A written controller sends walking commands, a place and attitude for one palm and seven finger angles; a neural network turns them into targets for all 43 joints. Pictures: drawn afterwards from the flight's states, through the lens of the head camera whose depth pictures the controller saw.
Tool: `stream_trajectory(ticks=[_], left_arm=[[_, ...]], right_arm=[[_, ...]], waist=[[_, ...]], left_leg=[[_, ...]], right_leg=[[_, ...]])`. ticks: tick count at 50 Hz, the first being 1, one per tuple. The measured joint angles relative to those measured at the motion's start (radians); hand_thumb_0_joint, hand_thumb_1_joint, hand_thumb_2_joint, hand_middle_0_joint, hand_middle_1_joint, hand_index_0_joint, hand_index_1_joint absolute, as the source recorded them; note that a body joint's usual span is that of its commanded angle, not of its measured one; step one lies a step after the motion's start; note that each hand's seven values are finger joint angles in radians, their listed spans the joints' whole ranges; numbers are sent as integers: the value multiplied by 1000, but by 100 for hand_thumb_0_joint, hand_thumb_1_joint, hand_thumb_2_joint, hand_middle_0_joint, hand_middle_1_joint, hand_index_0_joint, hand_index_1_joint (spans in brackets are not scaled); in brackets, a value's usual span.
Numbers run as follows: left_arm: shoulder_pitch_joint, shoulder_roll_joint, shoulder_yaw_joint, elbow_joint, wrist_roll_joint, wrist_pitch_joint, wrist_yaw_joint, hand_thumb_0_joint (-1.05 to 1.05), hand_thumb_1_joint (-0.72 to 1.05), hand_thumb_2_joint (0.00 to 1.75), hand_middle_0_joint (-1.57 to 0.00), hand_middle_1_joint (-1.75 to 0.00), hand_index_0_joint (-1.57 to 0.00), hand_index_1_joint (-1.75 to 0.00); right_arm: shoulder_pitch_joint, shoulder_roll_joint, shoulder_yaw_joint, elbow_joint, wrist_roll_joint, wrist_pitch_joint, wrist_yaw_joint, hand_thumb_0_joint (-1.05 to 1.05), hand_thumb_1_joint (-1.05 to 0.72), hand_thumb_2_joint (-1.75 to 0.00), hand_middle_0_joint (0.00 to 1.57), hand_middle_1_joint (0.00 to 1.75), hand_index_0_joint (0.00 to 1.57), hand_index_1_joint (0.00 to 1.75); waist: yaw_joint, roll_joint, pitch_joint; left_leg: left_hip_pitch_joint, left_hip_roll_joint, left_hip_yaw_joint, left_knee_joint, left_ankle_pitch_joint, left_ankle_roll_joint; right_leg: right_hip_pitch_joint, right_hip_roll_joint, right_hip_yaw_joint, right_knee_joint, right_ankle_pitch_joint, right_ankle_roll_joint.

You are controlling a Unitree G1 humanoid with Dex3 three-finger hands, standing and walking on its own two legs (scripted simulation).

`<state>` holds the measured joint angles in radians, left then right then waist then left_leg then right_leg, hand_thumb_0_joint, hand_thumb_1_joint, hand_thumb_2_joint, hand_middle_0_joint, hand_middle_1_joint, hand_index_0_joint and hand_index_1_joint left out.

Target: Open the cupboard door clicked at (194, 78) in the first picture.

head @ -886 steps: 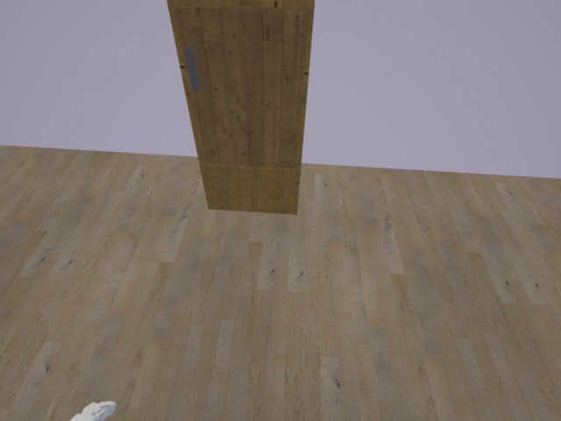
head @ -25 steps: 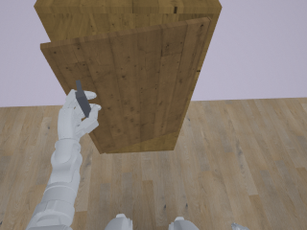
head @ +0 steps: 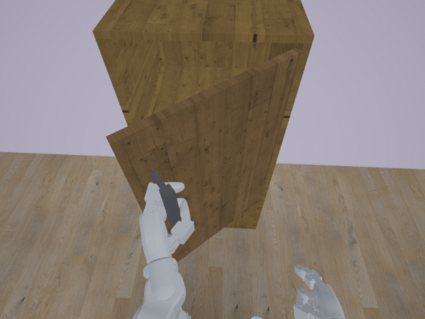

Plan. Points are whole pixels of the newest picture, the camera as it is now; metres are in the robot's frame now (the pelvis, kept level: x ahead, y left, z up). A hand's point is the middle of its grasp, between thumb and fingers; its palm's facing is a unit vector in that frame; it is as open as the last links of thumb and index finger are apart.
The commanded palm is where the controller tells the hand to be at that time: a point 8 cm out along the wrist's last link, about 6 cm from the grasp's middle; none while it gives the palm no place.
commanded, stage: pull the door open along its arc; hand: left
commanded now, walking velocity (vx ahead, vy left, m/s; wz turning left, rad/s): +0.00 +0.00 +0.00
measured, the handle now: (166, 201) +0.33 +0.11 +0.04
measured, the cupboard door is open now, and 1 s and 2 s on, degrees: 41 42 46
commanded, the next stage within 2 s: open thumb and fingers to let go in 0.02 s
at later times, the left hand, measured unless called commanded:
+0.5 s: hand (193, 229) +0.27 +0.05 +0.04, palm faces +0.37 -0.93 -0.04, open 9.6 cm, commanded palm +0.23 +0.10 +0.04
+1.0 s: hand (190, 228) +0.27 +0.06 +0.04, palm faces +0.29 -0.96 -0.02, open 15.1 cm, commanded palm +0.23 +0.10 +0.04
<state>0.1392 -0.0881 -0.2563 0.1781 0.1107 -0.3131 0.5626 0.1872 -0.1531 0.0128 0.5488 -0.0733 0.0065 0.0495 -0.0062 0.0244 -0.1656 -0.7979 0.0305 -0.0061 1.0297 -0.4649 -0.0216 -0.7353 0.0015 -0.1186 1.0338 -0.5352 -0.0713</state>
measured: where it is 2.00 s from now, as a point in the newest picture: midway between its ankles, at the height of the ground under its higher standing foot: outside the picture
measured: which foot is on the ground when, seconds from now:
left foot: down 0.00-1.00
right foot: down 0.00-1.00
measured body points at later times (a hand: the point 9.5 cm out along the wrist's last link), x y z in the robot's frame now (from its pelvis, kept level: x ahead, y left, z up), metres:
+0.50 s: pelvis +0.00 -0.03 -0.01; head +0.05 -0.06 +0.44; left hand +0.25 +0.10 +0.04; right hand +0.17 -0.25 -0.12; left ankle +0.02 +0.13 -0.67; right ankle -0.01 -0.07 -0.67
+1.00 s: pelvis +0.00 -0.01 -0.01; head +0.05 -0.02 +0.44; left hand +0.25 +0.11 +0.04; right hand +0.18 -0.22 -0.11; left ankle +0.02 +0.13 -0.67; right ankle -0.01 -0.07 -0.67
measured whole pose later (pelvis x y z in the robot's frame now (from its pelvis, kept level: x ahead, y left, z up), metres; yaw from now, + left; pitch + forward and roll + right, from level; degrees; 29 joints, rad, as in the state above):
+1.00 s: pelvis +0.00 -0.01 -0.01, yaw +0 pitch +14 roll +0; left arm 0.19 -0.08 -0.27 0.12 0.10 -0.31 0.54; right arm 0.19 -0.17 0.00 0.55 -0.08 -0.04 0.01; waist -0.01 0.03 -0.17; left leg -0.84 0.02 -0.02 1.07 -0.48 -0.03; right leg -0.78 0.00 -0.12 1.08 -0.56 -0.08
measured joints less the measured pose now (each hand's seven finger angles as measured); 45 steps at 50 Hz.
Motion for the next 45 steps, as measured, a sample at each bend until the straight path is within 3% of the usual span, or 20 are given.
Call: stream_trajectory(ticks=[6,15,20,33,45], left_arm=[[90,26,-49,-65,-1,19,-24,-1,70,75,-33,-132,-38,-135],[19,-5,29,-28,-19,21,4,-1,60,77,-37,-132,-39,-133],[51,-4,37,-51,-20,7,-6,0,41,69,-36,-130,-38,-130],[66,-4,41,-65,-28,-21,-26,0,-30,39,-31,-119,-32,-119],[71,11,-7,-64,-12,-12,-21,-1,-48,31,-24,-77,-27,-77]], right_arm=[[0,-9,6,-4,2,-24,-12,1,-91,-90,20,30,20,30],[-13,-27,-12,27,-7,-38,-37,1,-91,-90,20,30,20,30],[8,-31,-16,25,-5,-43,-39,1,-91,-90,20,30,20,30],[22,-36,-24,31,-3,-46,-48,1,-91,-90,20,30,20,30],[14,-27,-14,8,-1,-52,-44,1,-91,-90,20,30,20,30]], waist=[[-18,5,-4],[-2,2,-5],[0,5,-3],[-4,6,-1],[-9,8,-4]], left_leg=[[24,5,-8,-11,2,-16],[-15,-1,-21,5,8,-27],[-17,-5,-26,-4,13,-24],[-38,-9,-25,11,3,-25],[-35,-9,-15,24,-7,-18]], right_leg=[[21,6,-7,-1,-6,-15],[-23,0,-21,36,-20,-33],[-25,-2,-25,33,-21,-38],[-48,-3,-18,49,-28,-34],[-41,-4,-6,45,-23,-15]])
